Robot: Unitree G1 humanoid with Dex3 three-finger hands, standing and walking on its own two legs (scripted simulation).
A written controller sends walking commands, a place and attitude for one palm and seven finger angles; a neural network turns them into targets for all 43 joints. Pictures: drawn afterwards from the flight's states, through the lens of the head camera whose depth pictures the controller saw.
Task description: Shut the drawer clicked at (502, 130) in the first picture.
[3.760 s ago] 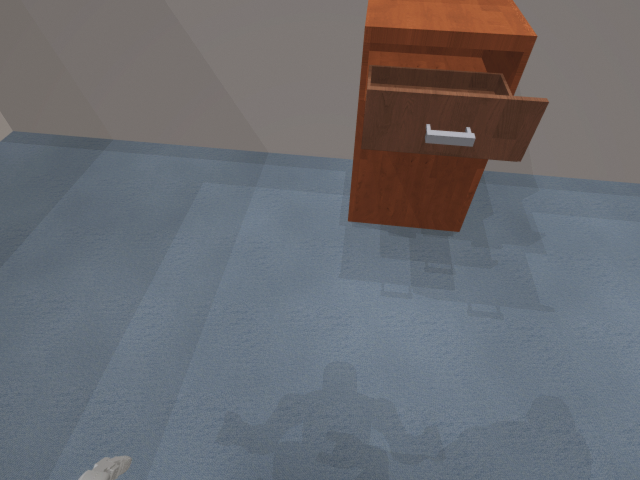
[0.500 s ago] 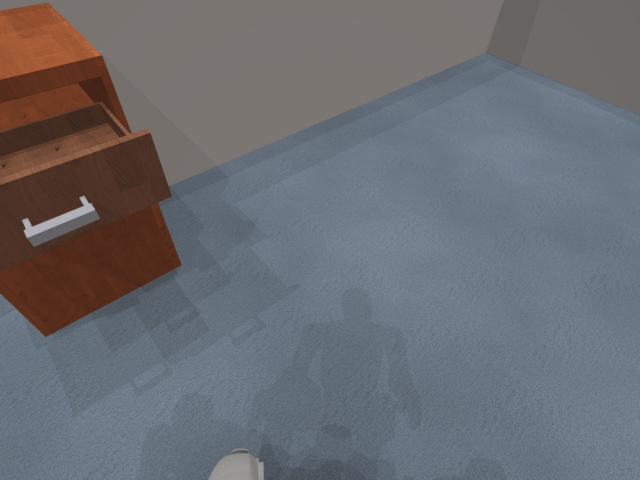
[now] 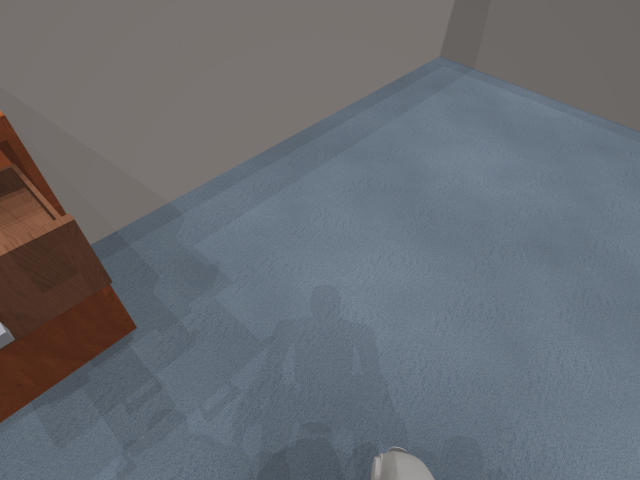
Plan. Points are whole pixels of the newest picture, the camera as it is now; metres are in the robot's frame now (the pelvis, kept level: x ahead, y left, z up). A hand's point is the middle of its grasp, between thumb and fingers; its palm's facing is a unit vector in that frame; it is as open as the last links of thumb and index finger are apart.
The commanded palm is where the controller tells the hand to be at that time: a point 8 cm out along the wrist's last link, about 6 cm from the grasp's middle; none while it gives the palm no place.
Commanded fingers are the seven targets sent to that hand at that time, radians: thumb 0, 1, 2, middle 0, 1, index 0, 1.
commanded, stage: turn to face it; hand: left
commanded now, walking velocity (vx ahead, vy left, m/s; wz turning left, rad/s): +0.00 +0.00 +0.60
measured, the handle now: out of the picture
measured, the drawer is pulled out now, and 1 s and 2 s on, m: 0.30 0.30 0.30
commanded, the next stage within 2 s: take the last steps up to it in 1.62 s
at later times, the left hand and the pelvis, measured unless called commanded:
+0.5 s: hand (239, 449) +0.20 +0.13 -0.17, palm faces +0.22 -0.96 -0.17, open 7.3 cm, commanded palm none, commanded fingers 0.00 0.90 0.90 -0.20 -0.30 -0.20 -0.30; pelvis +0.11 -0.05 -0.01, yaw +12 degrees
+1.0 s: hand out of the picture +0.06 +0.17 -0.16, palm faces +0.49 -0.82 -0.30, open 7.4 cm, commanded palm none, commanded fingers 0.00 0.90 0.90 -0.20 -0.30 -0.20 -0.30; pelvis +0.10 -0.06 -0.01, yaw +28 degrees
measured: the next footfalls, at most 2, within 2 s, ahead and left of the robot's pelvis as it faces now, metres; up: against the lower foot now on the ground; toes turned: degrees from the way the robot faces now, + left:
right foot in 0.14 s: +0.22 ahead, -0.14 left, +0.00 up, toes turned -10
left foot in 0.60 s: +0.16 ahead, +0.08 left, +0.00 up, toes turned +24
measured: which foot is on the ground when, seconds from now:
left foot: down 0.00-0.16, up 0.18-0.58, down 0.60-1.00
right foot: up 0.00-0.12, down 0.14-0.60, up 0.62-1.00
